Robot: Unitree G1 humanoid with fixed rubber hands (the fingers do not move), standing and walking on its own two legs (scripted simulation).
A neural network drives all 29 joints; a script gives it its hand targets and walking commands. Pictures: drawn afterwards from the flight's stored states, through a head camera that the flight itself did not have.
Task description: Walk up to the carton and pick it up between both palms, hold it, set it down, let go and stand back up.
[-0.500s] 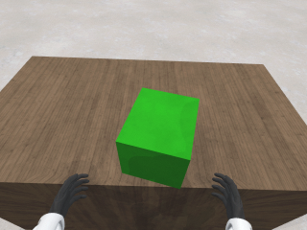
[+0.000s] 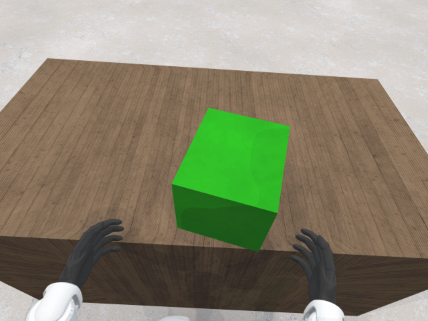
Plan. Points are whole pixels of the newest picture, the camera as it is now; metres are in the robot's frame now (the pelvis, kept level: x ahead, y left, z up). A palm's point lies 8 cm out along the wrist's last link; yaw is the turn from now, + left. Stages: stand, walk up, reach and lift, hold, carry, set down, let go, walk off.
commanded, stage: reach and lift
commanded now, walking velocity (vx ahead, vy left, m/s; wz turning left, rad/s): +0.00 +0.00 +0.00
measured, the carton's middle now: (232, 177) +0.40 +0.02 -0.01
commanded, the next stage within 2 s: none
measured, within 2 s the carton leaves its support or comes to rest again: neither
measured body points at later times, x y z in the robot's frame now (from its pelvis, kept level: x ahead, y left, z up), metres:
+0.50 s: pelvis +0.05 -0.02 +0.00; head +0.07 -0.01 +0.45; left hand +0.27 +0.23 +0.04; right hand +0.26 -0.17 +0.03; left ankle +0.05 +0.09 -0.74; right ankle -0.01 -0.16 -0.74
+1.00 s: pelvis +0.03 -0.01 +0.01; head +0.05 +0.02 +0.45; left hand +0.35 +0.23 +0.08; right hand +0.31 -0.16 +0.07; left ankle +0.05 +0.09 -0.74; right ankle -0.01 -0.16 -0.74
